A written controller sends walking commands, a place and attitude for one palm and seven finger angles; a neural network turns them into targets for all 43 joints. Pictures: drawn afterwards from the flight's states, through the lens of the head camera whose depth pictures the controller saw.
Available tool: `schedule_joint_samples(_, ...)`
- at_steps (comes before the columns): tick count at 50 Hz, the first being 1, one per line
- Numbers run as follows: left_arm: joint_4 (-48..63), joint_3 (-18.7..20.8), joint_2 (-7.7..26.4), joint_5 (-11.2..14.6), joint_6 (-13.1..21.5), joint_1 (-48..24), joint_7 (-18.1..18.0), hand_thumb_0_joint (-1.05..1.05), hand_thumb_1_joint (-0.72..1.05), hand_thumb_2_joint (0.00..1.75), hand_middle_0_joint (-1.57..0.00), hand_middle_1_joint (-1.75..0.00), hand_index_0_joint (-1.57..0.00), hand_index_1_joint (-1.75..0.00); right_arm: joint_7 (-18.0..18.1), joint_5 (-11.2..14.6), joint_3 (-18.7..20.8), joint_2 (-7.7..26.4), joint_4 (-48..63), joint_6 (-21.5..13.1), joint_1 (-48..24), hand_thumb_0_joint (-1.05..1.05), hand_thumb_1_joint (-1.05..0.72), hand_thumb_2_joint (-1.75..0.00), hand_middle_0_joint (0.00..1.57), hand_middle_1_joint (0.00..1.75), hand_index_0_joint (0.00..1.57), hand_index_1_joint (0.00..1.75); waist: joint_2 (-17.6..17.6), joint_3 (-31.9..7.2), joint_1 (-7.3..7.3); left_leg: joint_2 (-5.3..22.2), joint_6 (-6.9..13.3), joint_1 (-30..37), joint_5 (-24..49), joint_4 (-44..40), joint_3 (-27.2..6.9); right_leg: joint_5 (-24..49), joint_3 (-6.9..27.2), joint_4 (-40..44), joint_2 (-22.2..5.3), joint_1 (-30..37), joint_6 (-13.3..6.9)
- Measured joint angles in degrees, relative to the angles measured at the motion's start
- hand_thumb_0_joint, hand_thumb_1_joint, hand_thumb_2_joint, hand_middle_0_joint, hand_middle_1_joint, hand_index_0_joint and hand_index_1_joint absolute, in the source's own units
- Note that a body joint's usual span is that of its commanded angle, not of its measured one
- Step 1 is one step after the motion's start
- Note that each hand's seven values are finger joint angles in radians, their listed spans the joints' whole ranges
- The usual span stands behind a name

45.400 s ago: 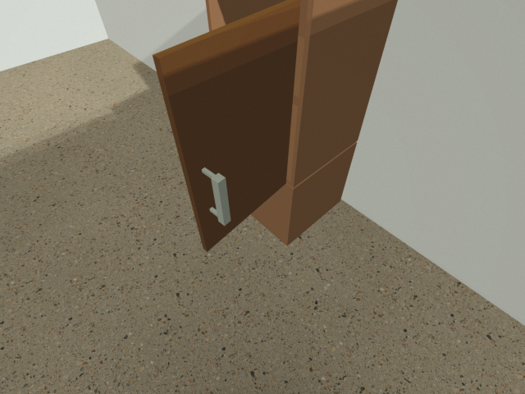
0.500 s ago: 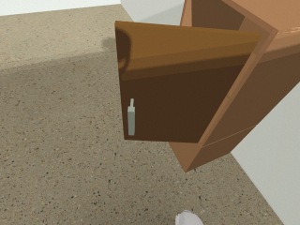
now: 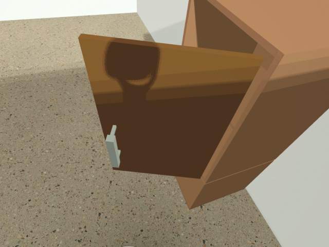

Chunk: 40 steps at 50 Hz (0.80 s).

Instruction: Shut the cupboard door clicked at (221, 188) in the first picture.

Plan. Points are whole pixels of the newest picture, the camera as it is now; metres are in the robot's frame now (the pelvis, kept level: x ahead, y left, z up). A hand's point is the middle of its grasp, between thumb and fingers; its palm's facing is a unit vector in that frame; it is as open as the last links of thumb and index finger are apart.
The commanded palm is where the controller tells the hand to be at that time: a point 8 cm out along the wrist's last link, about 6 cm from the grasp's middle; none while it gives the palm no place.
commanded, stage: come to a stop and stand still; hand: left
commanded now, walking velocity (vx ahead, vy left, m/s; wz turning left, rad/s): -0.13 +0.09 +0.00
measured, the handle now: (115, 147) +0.41 +0.19 -0.10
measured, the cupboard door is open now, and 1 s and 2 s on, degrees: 66 66 66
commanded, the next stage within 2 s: look again from close up in 1.90 s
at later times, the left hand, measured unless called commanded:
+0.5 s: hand out of the picture +0.00 +0.23 -0.17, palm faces +0.02 -0.97 -0.25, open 7.3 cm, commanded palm none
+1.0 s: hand out of the picture -0.07 +0.26 -0.17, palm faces +0.03 -0.99 -0.16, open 7.3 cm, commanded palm none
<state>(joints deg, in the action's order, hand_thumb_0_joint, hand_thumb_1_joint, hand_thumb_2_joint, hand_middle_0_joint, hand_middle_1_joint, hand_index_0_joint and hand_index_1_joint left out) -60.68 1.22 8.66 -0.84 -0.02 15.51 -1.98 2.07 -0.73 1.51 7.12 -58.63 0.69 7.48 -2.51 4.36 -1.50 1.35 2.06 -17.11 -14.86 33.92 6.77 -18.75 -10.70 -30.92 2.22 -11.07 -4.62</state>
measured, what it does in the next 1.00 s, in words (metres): shifts its weight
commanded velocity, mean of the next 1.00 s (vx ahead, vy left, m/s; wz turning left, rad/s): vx -0.01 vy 0.01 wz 0.00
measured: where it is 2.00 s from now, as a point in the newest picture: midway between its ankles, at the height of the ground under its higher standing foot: outside the picture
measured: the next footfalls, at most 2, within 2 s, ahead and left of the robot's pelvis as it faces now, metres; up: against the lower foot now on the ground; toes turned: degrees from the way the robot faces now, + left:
none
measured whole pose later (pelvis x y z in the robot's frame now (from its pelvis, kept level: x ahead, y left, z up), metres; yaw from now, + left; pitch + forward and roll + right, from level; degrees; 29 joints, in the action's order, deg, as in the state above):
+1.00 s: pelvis -0.06 +0.09 +0.01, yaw -1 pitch -2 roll -1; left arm -59.5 0.3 8.2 -1.3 -1.0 20.6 -1.9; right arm 0.7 -1.2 -0.1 8.3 -61.1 1.1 18.4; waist -0.3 1.1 -0.1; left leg -5.0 6.8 -14.0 -10.3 25.8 4.1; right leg -13.5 -0.6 -27.5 -1.7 -14.4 -0.3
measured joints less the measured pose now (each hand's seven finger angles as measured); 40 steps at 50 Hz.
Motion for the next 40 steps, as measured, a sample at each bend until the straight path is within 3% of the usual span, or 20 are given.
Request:
schedule_joint_samples(4,0.2,-0.1,-0.8,0.0,-1.1,0.5,-0.3,0.01,0.92,0.9,-0.2,-0.3,-0.21,-0.3,0.1,-0.2,-0.7,-1.1,1.7,0.4,-0.7,0.0,-0.91,-0.9,0.19,0.3,0.2,0.3,-0.7,-0.2,-1.2,-1.1,1.7,1.6,0.2,-2.0,0.9,-0.2,0.8,-0.6,-1.2,0.3,2.7)
schedule_joint_samples(8,1.0,-0.1,-1.6,-0.5,-1.3,0.8,-0.2,0.01,0.92,0.9,-0.2,-0.3,-0.21,-0.3,-0.3,-0.4,-0.5,-0.3,2.4,1.4,-1.3,0.0,-0.91,-0.9,0.2,0.3,0.2,0.3,1.5,0.1,-1.83,-1.7,1.7,1.1,1.4,-2.9,0.9,0.4,0.7,-0.2,-1.6,-0.4,0.5)
schedule_joint_samples(12,1.2,0.0,-1.2,-0.9,-0.7,2.2,-0.7,0.01,0.91,0.9,-0.2,-0.3,-0.21,-0.3,-0.8,-0.4,0.1,0.1,2.6,2.2,-0.3,0.0,-0.91,-0.9,0.2,0.3,0.2,0.3,2.9,-0.2,-1.42,-1.7,-0.9,-0.1,-3.2,-0.4,-0.3,1.5,0.4,1.1,-1.6,-0.5,0.1)
schedule_joint_samples(16,3.1,-0.3,-1.1,-1.1,1.1,5.3,-1.3,0.01,0.91,0.9,-0.2,-0.3,-0.21,-0.3,-1.6,0.1,0.8,1.5,4.5,1.6,1.6,0.0,-0.91,-0.9,0.2,0.3,0.2,0.3,4.2,-1.0,-1.06,-1.8,-0.9,-1.5,-6.6,7.6,-3.4,2.8,2.7,0.9,-1.3,-1.7,0.4)
schedule_joint_samples(21,4.4,-0.3,0.7,-1.1,0.7,5.5,-1.3,0.01,0.91,0.9,-0.2,-0.3,-0.21,-0.3,-1.4,0.4,0.9,2.5,4.8,1.1,4.8,0.0,-0.92,-0.9,0.19,0.3,0.2,0.3,4.6,-3.2,0.81,-0.9,-1.1,3.1,-3.3,-0.1,-4.4,1.9,2.7,-1.9,-2.5,-2.4,1.7)
schedule_joint_samples(25,4.7,0.0,2.2,-0.6,-0.5,3.1,-0.9,0.01,0.91,0.9,-0.2,-0.3,-0.2,-0.3,-1.7,-0.4,0.0,2.6,3.2,0.8,7.0,-0.01,-0.93,-0.9,0.19,0.3,0.2,0.3,2.4,-4.3,0.69,-2.3,0.4,4.0,-0.8,-1.5,-2.8,2.6,4.0,-2.0,-4.0,-2.3,3.1)
schedule_joint_samples(40,5.1,-0.4,1.1,-0.4,-1.1,2.0,0.3,0.01,0.91,0.9,-0.2,-0.3,-0.2,-0.3,-1.9,-1.0,-1.8,2.0,-0.9,1.1,12.6,0.0,-0.91,-0.9,0.2,0.3,0.2,0.3,2.7,-3.7,2.14,-4.6,3.5,2.2,4.1,-7.0,-2.3,3.1,7.4,2.2,-4.1,-4.4,4.1)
